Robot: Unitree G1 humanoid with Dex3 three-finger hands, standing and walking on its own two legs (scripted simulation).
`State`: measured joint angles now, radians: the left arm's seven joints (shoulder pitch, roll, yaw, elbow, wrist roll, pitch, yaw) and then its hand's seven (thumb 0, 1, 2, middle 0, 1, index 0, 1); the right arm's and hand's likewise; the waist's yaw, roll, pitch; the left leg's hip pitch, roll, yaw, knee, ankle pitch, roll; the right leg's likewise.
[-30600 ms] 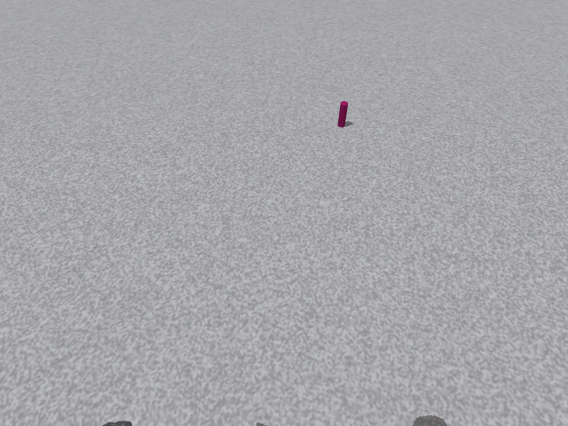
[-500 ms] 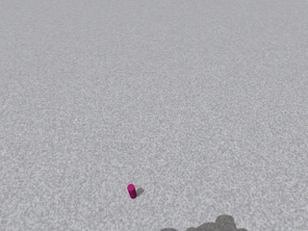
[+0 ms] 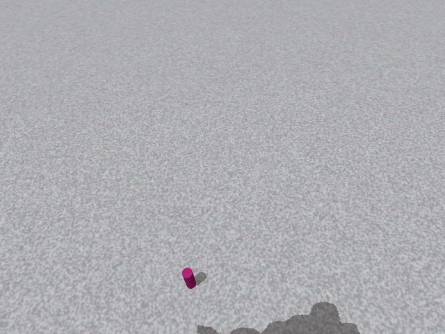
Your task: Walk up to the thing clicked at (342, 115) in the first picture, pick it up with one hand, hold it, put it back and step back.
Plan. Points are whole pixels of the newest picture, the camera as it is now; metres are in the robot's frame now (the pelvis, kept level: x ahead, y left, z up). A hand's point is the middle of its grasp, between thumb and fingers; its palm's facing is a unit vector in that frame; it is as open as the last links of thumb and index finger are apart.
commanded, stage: stand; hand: left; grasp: from the side
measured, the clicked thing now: (189, 278) +0.41 +0.19 -0.71
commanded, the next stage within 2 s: step back in 0.62 s
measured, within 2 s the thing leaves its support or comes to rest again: neither
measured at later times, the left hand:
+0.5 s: hand out of the picture +0.08 +0.24 -0.16, palm faces -0.01 -0.94 -0.34, open 7.4 cm
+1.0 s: hand out of the picture +0.10 +0.31 -0.18, palm faces +0.00 -0.93 -0.36, open 7.4 cm
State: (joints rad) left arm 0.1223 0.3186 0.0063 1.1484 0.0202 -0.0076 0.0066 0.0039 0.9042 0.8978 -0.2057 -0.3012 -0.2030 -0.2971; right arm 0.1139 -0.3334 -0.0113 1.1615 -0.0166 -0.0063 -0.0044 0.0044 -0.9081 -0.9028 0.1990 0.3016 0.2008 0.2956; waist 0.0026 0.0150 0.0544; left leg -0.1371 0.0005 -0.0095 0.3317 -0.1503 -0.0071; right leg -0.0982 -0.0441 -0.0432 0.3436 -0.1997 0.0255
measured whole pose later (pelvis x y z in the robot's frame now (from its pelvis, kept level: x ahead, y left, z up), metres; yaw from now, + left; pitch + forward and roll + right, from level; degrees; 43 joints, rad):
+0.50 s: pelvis +0.01 +0.00 +0.00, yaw +0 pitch -3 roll +0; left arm 0.12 0.32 0.01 1.14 0.02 -0.01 0.00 0.00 0.90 0.90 -0.21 -0.30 -0.20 -0.30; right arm 0.10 -0.34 -0.01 1.16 -0.01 -0.01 0.00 0.00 -0.91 -0.90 0.20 0.30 0.20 0.30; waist 0.00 0.01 0.05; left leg -0.11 0.01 -0.01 0.31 -0.16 -0.01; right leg -0.07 -0.04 -0.05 0.31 -0.20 0.02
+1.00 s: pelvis -0.05 +0.04 -0.02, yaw +2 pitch -1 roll -1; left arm -0.01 0.40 0.07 0.91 0.01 0.07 0.03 0.01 0.91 0.90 -0.20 -0.30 -0.20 -0.30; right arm 0.14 -0.37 -0.06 0.97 -0.02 0.04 0.01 0.00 -0.91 -0.90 0.20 0.30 0.20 0.30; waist -0.03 -0.05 0.21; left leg -0.30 -0.04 -0.02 0.65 -0.32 0.05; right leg -0.42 0.03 0.13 0.92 -0.53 -0.02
